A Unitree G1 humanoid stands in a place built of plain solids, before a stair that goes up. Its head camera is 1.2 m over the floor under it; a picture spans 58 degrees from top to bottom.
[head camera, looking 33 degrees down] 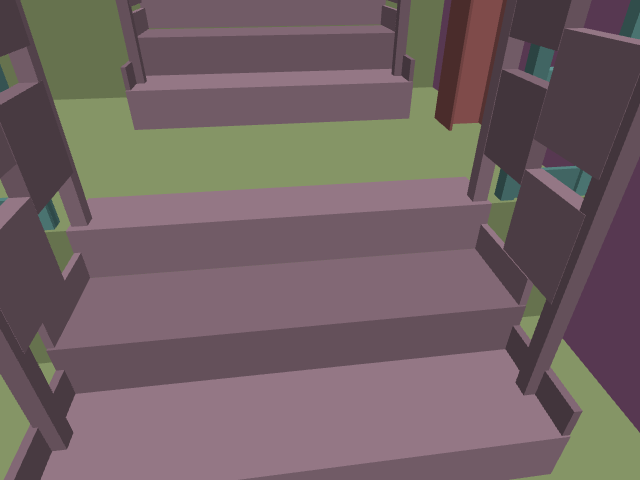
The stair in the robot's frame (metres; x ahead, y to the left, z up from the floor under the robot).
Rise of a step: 0.18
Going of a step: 0.30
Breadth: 1.32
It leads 7 degrees to the left of straight ahead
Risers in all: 3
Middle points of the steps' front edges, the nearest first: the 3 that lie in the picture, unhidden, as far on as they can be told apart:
0.57 0.01 0.18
0.86 0.05 0.35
1.16 0.09 0.53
